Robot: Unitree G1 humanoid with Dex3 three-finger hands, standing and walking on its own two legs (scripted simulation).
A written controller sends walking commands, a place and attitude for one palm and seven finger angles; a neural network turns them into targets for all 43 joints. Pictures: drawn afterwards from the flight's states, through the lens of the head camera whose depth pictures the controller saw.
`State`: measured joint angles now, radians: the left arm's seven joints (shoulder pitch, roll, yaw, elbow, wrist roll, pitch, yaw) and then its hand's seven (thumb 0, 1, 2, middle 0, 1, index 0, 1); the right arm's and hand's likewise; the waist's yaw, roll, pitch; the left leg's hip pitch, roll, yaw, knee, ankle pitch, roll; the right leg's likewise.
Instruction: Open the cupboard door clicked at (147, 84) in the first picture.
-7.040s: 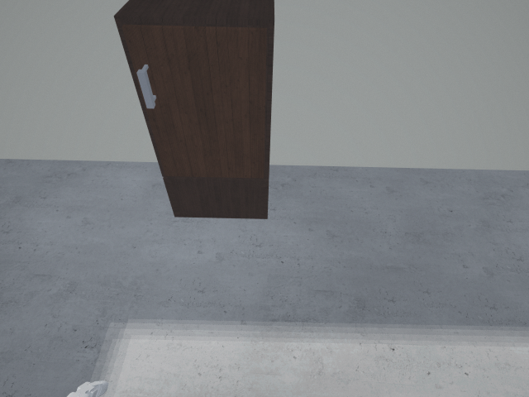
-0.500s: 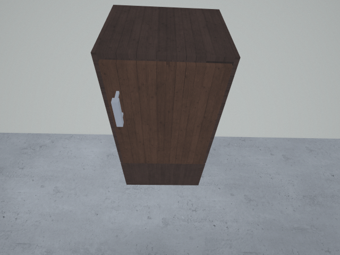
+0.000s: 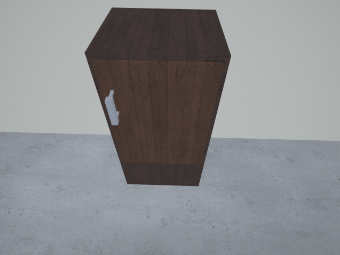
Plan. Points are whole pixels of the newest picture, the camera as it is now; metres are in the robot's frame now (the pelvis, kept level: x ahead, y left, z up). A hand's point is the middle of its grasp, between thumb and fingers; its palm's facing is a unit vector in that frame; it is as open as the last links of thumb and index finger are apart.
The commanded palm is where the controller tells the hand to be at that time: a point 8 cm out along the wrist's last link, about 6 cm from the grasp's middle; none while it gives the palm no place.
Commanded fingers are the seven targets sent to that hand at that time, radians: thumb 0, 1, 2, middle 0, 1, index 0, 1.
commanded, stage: come to a stop and stand still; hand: left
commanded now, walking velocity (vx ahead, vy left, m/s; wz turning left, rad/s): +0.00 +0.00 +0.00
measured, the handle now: (113, 107) +0.60 +0.24 -0.05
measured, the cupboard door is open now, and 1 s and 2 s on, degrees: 0 0 0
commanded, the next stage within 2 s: look again from close up in 0.04 s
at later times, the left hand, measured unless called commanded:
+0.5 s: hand out of the picture -0.01 +0.23 -0.19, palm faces +0.02 -0.98 -0.18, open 7.4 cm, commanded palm none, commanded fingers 0.00 0.90 0.90 -0.20 -0.30 -0.20 -0.30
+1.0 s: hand out of the picture -0.08 +0.21 -0.18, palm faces +0.07 -0.99 -0.15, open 7.4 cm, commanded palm none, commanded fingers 0.00 0.90 0.90 -0.20 -0.30 -0.20 -0.30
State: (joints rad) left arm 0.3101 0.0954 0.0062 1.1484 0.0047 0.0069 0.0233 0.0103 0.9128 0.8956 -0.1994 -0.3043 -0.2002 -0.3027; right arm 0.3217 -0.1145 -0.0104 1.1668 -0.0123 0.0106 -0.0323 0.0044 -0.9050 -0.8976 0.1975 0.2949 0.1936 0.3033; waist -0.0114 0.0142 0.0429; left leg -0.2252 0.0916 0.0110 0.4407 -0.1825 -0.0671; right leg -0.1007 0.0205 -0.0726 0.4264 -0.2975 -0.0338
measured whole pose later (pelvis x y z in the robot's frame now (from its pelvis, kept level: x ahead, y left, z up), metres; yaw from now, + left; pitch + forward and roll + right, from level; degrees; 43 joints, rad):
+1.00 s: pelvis -0.02 +0.05 -0.01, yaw +0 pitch +0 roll -1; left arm 0.46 0.15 0.02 1.07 0.03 -0.01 0.01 0.01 0.91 0.90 -0.20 -0.30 -0.20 -0.30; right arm 0.34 -0.15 -0.02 1.06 -0.02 0.01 0.00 0.01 -0.90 -0.90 0.20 0.30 0.20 0.30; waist 0.02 -0.01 -0.02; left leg -0.34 -0.01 0.05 0.60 -0.34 0.05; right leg -0.21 -0.04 -0.02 0.52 -0.31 0.01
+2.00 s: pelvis +0.05 +0.01 -0.02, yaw +0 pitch -1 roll +1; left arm 0.32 0.18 0.01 0.93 0.04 0.04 0.03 0.01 0.91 0.90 -0.20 -0.30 -0.20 -0.30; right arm 0.25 -0.20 -0.04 0.90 -0.03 0.03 -0.01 0.01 -0.91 -0.90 0.20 0.30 0.20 0.30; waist 0.00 0.03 0.02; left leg -0.28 0.03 0.10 0.63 -0.33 0.02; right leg -0.37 -0.06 -0.11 0.63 -0.24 -0.02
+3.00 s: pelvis +0.06 +0.04 +0.00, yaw -1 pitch -2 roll +0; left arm 0.33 0.14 -0.01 1.08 0.02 0.00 0.04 0.01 0.91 0.90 -0.20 -0.30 -0.20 -0.30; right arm 0.30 -0.14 0.00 1.11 -0.01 -0.01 -0.01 0.00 -0.90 -0.90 0.20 0.29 0.19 0.30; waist 0.00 0.00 0.02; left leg -0.16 -0.02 0.10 0.45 -0.26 0.05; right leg -0.24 -0.06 -0.09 0.42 -0.14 0.02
